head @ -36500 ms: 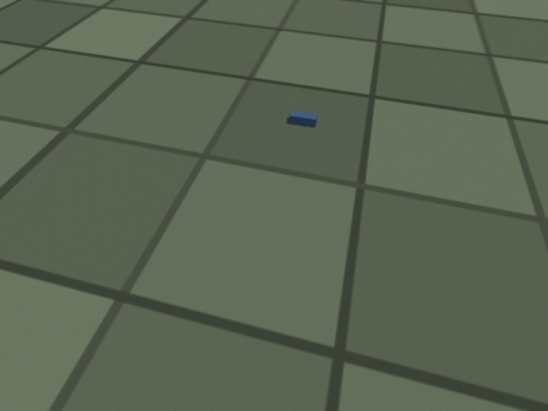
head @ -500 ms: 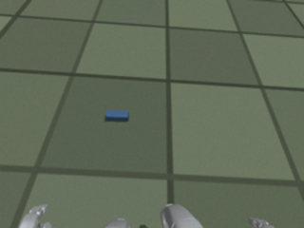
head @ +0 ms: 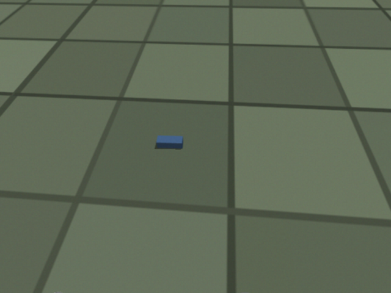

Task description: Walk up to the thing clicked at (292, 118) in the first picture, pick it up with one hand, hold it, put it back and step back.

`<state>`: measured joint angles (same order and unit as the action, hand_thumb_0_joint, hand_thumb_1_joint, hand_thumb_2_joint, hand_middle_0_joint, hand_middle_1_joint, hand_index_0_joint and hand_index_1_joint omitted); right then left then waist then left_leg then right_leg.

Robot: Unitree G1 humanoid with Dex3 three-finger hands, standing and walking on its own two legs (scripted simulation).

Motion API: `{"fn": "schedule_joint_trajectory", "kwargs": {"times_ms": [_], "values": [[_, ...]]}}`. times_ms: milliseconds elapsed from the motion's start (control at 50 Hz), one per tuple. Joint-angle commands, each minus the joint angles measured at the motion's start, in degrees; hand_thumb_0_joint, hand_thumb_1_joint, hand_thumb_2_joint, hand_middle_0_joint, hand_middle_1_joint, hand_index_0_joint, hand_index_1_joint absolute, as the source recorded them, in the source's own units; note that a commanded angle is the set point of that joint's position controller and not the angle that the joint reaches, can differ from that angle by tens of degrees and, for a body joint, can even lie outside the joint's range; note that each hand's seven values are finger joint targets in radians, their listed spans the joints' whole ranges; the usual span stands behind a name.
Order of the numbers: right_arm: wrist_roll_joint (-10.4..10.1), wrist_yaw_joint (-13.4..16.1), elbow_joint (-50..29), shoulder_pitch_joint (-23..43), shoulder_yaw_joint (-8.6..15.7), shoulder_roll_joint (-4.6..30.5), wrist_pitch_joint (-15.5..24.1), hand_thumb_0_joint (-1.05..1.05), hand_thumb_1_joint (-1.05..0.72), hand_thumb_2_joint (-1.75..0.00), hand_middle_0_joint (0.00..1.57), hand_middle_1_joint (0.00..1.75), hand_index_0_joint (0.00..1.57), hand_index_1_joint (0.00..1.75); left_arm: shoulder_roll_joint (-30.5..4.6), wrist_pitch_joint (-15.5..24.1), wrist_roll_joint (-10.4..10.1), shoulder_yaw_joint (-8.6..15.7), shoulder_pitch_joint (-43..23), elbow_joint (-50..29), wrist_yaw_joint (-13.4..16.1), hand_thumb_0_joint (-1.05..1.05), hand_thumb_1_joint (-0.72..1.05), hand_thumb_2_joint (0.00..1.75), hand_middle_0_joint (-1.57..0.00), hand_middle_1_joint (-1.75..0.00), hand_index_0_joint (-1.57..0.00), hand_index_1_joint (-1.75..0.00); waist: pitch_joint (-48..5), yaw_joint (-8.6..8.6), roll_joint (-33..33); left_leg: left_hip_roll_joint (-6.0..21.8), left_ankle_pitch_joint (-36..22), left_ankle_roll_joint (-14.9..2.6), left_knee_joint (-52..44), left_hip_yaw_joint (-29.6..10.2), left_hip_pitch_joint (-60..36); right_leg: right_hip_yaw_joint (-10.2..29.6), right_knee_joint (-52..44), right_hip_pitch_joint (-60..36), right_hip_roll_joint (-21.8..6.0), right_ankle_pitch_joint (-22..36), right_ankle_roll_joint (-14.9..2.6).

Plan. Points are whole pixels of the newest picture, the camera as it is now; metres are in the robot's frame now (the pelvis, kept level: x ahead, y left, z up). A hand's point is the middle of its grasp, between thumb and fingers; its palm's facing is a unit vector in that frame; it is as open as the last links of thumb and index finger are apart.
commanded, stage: step back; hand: left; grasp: from above
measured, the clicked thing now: (170, 141) +1.07 +0.20 -0.73
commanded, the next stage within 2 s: stand in 0.88 s
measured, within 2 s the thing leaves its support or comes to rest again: neither
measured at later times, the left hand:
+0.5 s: hand out of the picture +0.05 +0.27 -0.15, palm faces +0.03 -0.94 -0.35, open 7.4 cm
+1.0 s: hand out of the picture +0.15 +0.26 -0.13, palm faces -0.01 -0.94 -0.35, open 7.3 cm
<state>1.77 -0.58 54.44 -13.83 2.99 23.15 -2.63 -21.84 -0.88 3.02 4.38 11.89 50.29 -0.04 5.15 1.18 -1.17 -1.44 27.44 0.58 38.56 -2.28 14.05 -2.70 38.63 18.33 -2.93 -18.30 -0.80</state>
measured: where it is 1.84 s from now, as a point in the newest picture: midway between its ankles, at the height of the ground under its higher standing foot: outside the picture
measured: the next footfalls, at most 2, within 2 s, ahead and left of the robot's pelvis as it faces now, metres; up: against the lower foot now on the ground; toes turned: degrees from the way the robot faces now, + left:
none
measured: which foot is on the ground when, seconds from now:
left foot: down 0.00-1.00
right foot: down 0.00-1.00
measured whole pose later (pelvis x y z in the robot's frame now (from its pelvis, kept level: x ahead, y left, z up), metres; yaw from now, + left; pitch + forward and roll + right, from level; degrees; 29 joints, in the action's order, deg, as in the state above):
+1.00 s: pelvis +0.03 +0.01 +0.02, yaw -1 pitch -3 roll +0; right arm 0.4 -0.5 62.0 -3.0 0.7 19.4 1.0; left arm -20.0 0.9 0.1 1.0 3.1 61.9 0.3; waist 4.1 0.1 0.1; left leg 0.1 14.2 -0.1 25.0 0.6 8.2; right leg 0.1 25.1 7.2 -1.0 -15.2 0.8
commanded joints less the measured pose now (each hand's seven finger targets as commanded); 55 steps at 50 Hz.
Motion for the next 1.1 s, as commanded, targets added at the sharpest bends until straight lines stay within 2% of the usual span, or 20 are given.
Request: {"fn": "schedule_joint_trajectory", "kwargs": {"times_ms": [0,20,40,80,200,220,240,260,280,420,440,480,500,520,600,640,700,840,940,1080], "values": [[0.99,1.01,-2.18,-1.04,4.5,12.68,4.25,0.0,-0.9,-0.9,0.2,0.3,0.2,0.3,-8.77,0.88,-1.37,1.33,-0.83,-3.74,0.09,0.0,0.9,0.9,-0.2,-0.3,-0.2,-0.3,-4.71,-1.11,-5.16,11.15,7.9,-6.42,-23.28,-20.01,-14.7,6.9,-0.09,14.42,-1.48,-11.89,-1.4],[0.76,0.9,-3.49,2.41,4.71,17.83,4.46,0.0,-0.9,-0.9,0.2,0.3,0.2,0.3,-11.36,0.99,-1.86,2.11,-4.88,-3.19,0.33,0.0,0.9,0.9,-0.2,-0.3,-0.2,-0.3,-1.57,-2.73,-8.7,20.88,22.54,-13.31,-27.8,-31.19,-0.39,3.35,7.02,12.09,0.79,-14.76,0.15],[0.56,0.74,-3.83,4.52,4.56,16.93,4.8,0.0,-0.9,-0.9,0.2,0.3,0.2,0.3,-13.98,1.11,-1.5,2.97,-6.55,-2.4,0.19,0.0,0.9,0.9,-0.2,-0.3,-0.2,-0.3,3.16,-2.17,-4.73,20.8,23.35,-14.05,-29.09,-29.96,8.79,7.31,11.97,7.28,0.14,-13.17,-0.15],[0.84,1.0,-3.86,7.25,2.81,12.43,5.72,0.0,-0.9,-0.9,0.2,0.3,0.2,0.3,-11.38,1.51,-2.28,2.36,-3.71,-1.06,-0.63,0.0,0.9,0.9,-0.2,-0.3,-0.2,-0.3,1.97,-0.26,-3.64,14.52,9.4,-10.45,-25.64,-19.32,3.77,7.18,9.62,6.21,0.24,-6.68,-0.32],[-0.08,0.26,-3.37,6.83,2.31,9.83,3.66,0.0,-0.9,-0.9,0.2,0.3,0.2,0.3,-10.28,3.17,-1.08,2.59,1.92,3.84,-0.12,0.0,0.9,0.9,-0.2,-0.3,-0.2,-0.3,-1.66,1.46,-4.48,9.03,3.62,-5.45,-14.02,-7.18,10.16,1.45,-14.83,-14.98,4.36,0.08,-0.92],[-0.55,0.29,-4.02,6.47,1.7,7.4,3.52,0.0,-0.9,-0.9,0.2,0.3,0.2,0.3,-12.91,3.5,-0.63,3.22,2.71,3.87,0.29,0.0,0.9,0.9,-0.2,-0.3,-0.2,-0.3,-1.5,1.95,2.9,5.23,4.47,-2.9,-7.13,-4.42,16.8,13.37,-18.36,-17.2,-1.6,-6.81,-3.04],[-0.48,0.53,-4.15,7.01,1.53,6.69,3.33,0.0,-0.9,-0.9,0.2,0.3,0.2,0.3,-16.59,3.83,-0.54,3.76,3.82,4.03,0.39,0.0,0.9,0.9,-0.2,-0.3,-0.2,-0.3,-1.03,2.5,9.47,-0.26,5.58,-1.74,3.83,-1.6,18.69,29.72,-26.65,-13.1,-12.15,-24.32,-7.61],[-0.21,0.82,-3.13,5.68,2.24,9.19,3.39,0.0,-0.9,-0.9,0.2,0.3,0.2,0.3,-18.41,4.04,-0.48,4.08,0.26,2.51,0.31,0.0,0.9,0.9,-0.2,-0.3,-0.2,-0.3,0.9,1.55,8.59,1.04,4.94,-0.89,10.06,-3.14,15.57,35.17,-28.38,-6.6,-18.68,-27.9,-12.35],[-0.38,0.67,-2.65,4.17,2.51,10.09,3.74,0.0,-0.9,-0.9,0.2,0.3,0.2,0.3,-17.16,4.34,-0.79,3.9,-1.69,1.46,0.39,0.0,0.9,0.9,-0.2,-0.3,-0.2,-0.3,1.58,0.65,4.44,2.33,2.69,-1.02,10.9,-5.08,14.33,33.04,-26.45,-5.76,-18.43,-21.79,-13.49],[0.11,0.16,0.9,-0.46,2.93,7.34,4.79,0.0,-0.9,-0.9,0.2,0.3,0.2,0.3,-13.21,3.47,-1.38,1.72,-6.92,1.81,-0.11,0.0,0.9,0.9,-0.2,-0.3,-0.2,-0.3,-3.01,-2.6,8.4,0.7,-9.62,-1.17,-10.72,2.69,-5.14,11.88,-16.02,2.85,-8.12,-3.11,-6.47],[0.32,0.5,0.91,0.4,3.09,7.86,4.99,0.0,-0.9,-0.9,0.2,0.3,0.2,0.3,-11.42,3.19,-1.57,0.9,-5.67,1.99,-0.2,0.0,0.9,0.9,-0.2,-0.3,-0.2,-0.3,-3.19,-2.62,5.75,1.72,-12.03,-1.51,-14.1,0.34,-8.09,9.81,-12.95,4.83,-6.26,-1.11,-4.87],[0.55,1.08,-0.05,3.11,3.49,12.4,5.82,0.0,-0.9,-0.9,0.2,0.3,0.2,0.3,-7.27,2.61,-2.86,-0.19,-4.95,2.25,-0.33,0.0,0.9,0.9,-0.2,-0.3,-0.2,-0.3,-4.48,-1.57,-6.55,16.63,-1.5,-7.22,-24.22,-21.25,-5.59,2.78,-0.95,6.95,2.16,-4.64,-0.37],[0.34,0.9,-0.63,5.52,3.69,14.4,5.7,0.0,-0.9,-0.9,0.2,0.3,0.2,0.3,-10.71,2.37,-2.62,0.95,-4.27,3.55,0.06,0.0,0.9,0.9,-0.2,-0.3,-0.2,-0.3,-2.87,-1.35,-5.33,19.47,2.05,-11.64,-24.43,-22.58,2.06,4.3,2.52,1.28,1.23,-10.66,-0.22],[0.4,0.85,-0.78,7.41,3.3,13.08,5.7,0.0,-0.9,-0.9,0.2,0.3,0.2,0.3,-10.89,2.53,-2.46,0.81,-3.83,3.77,0.03,0.0,0.9,0.9,-0.2,-0.3,-0.2,-0.3,-2.25,-0.45,-3.45,18.19,-1.02,-11.56,-23.09,-19.72,2.26,4.59,2.17,0.19,1.08,-10.64,-0.52],[-0.85,0.82,-0.11,10.18,1.55,9.07,5.36,0.0,-0.9,-0.9,0.2,0.3,0.2,0.3,-10.57,4.18,-2.51,0.72,-0.96,6.84,0.6,0.0,0.9,0.9,-0.2,-0.3,-0.2,-0.3,-7.26,1.45,-5.63,10.44,-31.27,-4.08,-12.27,-5.37,-0.24,6.37,-13.84,-11.98,-0.81,13.4,-0.99],[-1.37,1.18,0.58,7.21,1.65,8.55,5.16,0.0,-0.9,-0.9,0.2,0.3,0.2,0.3,-13.12,4.39,-2.43,1.01,-3.54,6.12,0.59,0.0,0.9,0.9,-0.2,-0.3,-0.2,-0.3,-10.01,-0.91,-1.22,6.76,-29.36,-2.15,-10.28,-1.79,-2.2,9.93,-11.37,-13.37,-4.39,21.47,-3.19],[-1.21,1.47,1.58,9.04,1.94,8.77,5.12,0.0,-0.9,-0.9,0.2,0.3,0.2,0.3,-12.06,4.04,-2.81,0.3,-4.82,6.2,0.9,0.0,0.9,0.9,-0.2,-0.3,-0.2,-0.3,-9.35,-0.49,0.12,7.31,-33.48,-2.78,-9.84,-1.72,-4.34,8.57,-10.78,-12.04,-4.37,25.57,-2.9],[-0.95,1.29,3.35,10.74,1.59,8.18,4.69,0.0,-0.9,-0.9,0.2,0.3,0.2,0.3,-11.64,3.64,-2.52,0.0,-8.35,6.5,1.15,0.0,0.9,0.9,-0.2,-0.3,-0.2,-0.3,-8.67,-1.02,2.28,7.69,-29.8,-3.37,-12.53,-1.56,-4.04,8.35,-12.25,-12.58,-4.28,22.07,-2.29],[-1.54,1.21,4.93,11.92,0.53,9.05,5.12,0.0,-0.9,-0.9,0.2,0.3,0.2,0.3,-9.99,2.93,-3.21,-1.29,-9.75,8.73,0.99,0.0,0.9,0.9,-0.2,-0.3,-0.2,-0.3,-9.14,-1.21,0.27,9.33,-39.32,-2.48,-17.23,-3.42,-10.57,7.36,-16.34,-13.5,-3.64,24.77,-0.42],[-1.54,0.98,6.23,13.61,-0.18,8.28,4.98,0.0,-0.9,-0.9,0.2,0.3,0.2,0.3,-10.25,3.11,-2.87,-1.67,-11.03,10.44,0.61,0.0,0.9,0.9,-0.2,-0.3,-0.2,-0.3,-8.03,-1.14,0.14,8.96,-30.88,-1.58,-21.69,-2.63,-10.17,7.7,-21.16,-14.62,-4.25,19.61,0.04]]}}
